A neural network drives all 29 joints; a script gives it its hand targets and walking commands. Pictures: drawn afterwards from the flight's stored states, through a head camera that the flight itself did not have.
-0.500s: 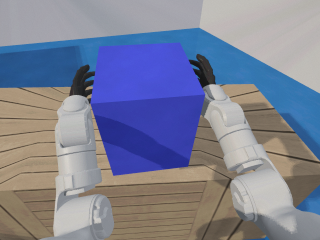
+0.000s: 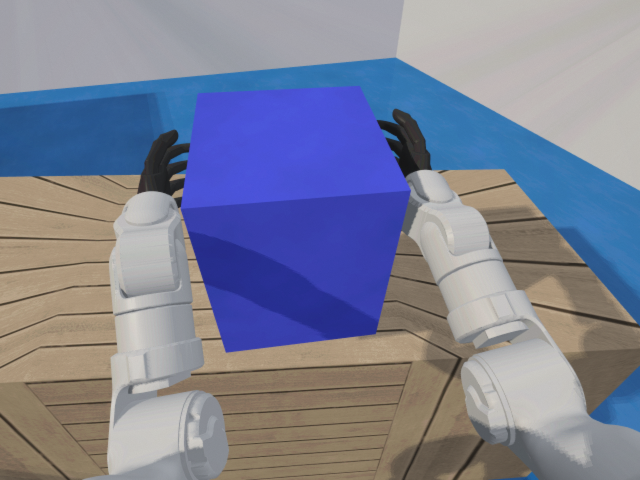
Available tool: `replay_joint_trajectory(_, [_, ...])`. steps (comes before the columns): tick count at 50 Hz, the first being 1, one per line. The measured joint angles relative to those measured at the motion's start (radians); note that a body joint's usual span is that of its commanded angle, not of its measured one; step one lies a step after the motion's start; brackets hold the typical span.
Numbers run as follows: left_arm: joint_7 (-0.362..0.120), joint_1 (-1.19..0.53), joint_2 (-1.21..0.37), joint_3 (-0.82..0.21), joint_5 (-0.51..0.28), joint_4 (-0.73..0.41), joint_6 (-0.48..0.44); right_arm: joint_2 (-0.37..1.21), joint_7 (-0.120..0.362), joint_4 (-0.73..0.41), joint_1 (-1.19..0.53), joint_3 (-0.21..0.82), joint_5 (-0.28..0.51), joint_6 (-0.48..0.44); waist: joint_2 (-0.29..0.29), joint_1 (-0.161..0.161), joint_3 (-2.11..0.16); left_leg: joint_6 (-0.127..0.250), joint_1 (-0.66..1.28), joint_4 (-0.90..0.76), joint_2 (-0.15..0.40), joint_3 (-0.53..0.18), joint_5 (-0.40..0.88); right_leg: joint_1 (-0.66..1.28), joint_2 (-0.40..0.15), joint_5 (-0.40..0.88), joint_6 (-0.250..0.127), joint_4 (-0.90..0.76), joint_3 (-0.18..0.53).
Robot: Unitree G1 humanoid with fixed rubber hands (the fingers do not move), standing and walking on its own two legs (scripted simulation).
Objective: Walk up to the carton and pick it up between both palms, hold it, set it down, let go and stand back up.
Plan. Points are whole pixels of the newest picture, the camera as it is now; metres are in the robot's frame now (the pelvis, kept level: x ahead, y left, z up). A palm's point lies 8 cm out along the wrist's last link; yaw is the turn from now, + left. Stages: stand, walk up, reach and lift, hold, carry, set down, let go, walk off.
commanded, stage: hold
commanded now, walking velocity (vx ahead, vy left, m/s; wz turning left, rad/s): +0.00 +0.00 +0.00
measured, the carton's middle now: (292, 220) +0.38 +0.01 +0.17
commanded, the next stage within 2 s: set down in 0.76 s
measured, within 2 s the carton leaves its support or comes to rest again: neither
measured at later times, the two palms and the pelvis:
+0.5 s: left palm (155, 200) +0.36 +0.16 +0.22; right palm (407, 175) +0.37 -0.13 +0.23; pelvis +0.00 +0.00 +0.00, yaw +0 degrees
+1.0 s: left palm (151, 175) +0.36 +0.16 +0.25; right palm (414, 159) +0.37 -0.14 +0.26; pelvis +0.00 +0.00 +0.00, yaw +0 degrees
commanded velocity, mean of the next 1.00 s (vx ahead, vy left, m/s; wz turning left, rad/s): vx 0.00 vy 0.00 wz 0.00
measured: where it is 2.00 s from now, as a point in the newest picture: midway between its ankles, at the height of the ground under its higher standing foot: outside the picture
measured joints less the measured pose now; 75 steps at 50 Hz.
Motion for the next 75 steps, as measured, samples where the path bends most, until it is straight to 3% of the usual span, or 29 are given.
replay_joint_trajectory(15, [0.000, -0.028, 0.005, 0.013, 0.000, 0.042, -0.010, 0.003, 0.004, 0.034, -0.023, -0.013, -0.015, -0.004, 0.005, 0.008, -0.007, 0.001, -0.001, -0.009, -0.001, 0.002, 0.007, -0.007, -0.001, 0.001, 0.000, 0.003, 0.002])
replay_joint_trajectory(43, [0.008, -0.021, 0.002, 0.001, -0.007, 0.004, -0.012, 0.001, 0.002, -0.012, -0.004, -0.014, -0.012, -0.011, 0.002, -0.002, 0.006, 0.002, 0.000, 0.000, -0.002, -0.001, 0.003, 0.001, 0.000, 0.004, 0.001, -0.002, -0.001])
replay_joint_trajectory(47, [-0.008, -0.057, 0.003, 0.024, 0.008, 0.035, -0.061, 0.016, 0.006, -0.001, -0.022, -0.046, -0.045, -0.048, 0.002, 0.003, 0.010, 0.003, 0.022, -0.005, -0.003, -0.001, 0.002, 0.021, -0.002, 0.001, 0.002, -0.003, -0.002])
replay_joint_trajectory(54, [-0.079, -0.110, -0.011, 0.090, 0.095, 0.144, -0.181, 0.088, 0.048, 0.084, -0.023, -0.159, -0.204, -0.185, -0.018, 0.029, 0.036, 0.009, 0.069, -0.044, -0.014, 0.007, 0.015, 0.048, -0.015, -0.009, 0.005, 0.001, -0.002])
replay_joint_trajectory(60, [-0.073, -0.064, -0.021, 0.069, 0.099, 0.155, -0.276, 0.127, 0.067, 0.113, 0.048, -0.203, -0.296, -0.337, -0.037, 0.051, 0.084, 0.006, 0.070, -0.047, -0.017, 0.001, 0.014, 0.058, -0.019, -0.009, 0.003, -0.012, -0.017])
replay_joint_trajectory(68, [0.005, 0.050, -0.025, -0.021, 0.025, 0.108, -0.363, 0.104, 0.063, 0.091, 0.138, -0.146, -0.257, -0.472, -0.050, 0.055, 0.126, 0.002, 0.020, -0.004, -0.006, -0.008, -0.005, 0.044, -0.008, 0.004, 0.001, -0.037, -0.036])
replay_joint_trajectory(75, [0.028, 0.031, -0.020, -0.027, 0.011, 0.167, -0.367, 0.082, 0.061, 0.133, 0.117, -0.137, -0.236, -0.469, -0.053, 0.046, 0.105, 0.004, 0.001, -0.005, -0.005, -0.004, -0.002, 0.021, -0.009, 0.006, 0.002, -0.033, -0.038])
